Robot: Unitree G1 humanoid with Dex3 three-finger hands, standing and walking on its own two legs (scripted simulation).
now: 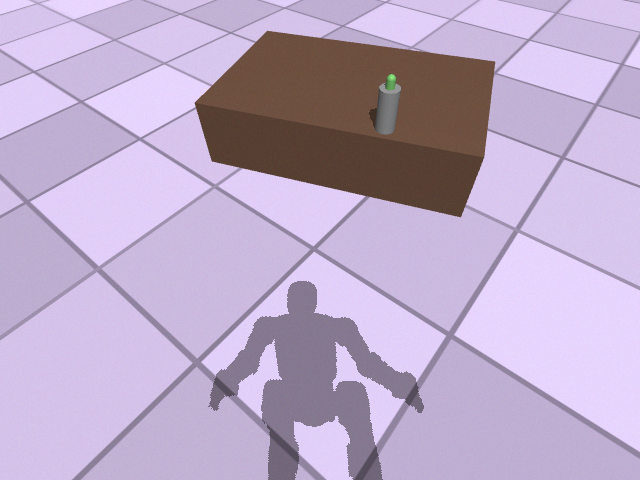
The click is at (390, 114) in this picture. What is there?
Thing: necked bottle
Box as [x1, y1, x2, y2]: [375, 74, 400, 134]
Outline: 393,74 388,75 386,82 379,86 375,129 376,131 384,134 390,133 394,130 400,87 395,83 395,76
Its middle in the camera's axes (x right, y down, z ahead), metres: +0.26 -0.51 +1.48
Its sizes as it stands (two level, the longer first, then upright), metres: 0.081 0.081 0.229
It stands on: a support 0.33 m high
